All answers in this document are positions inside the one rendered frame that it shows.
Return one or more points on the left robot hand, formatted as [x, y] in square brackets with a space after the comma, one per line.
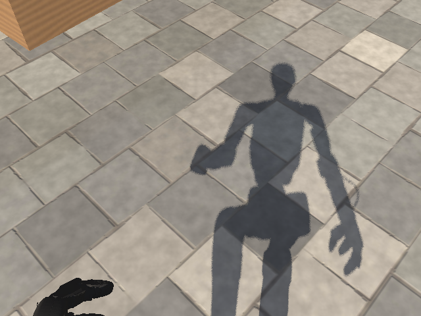
[71, 294]

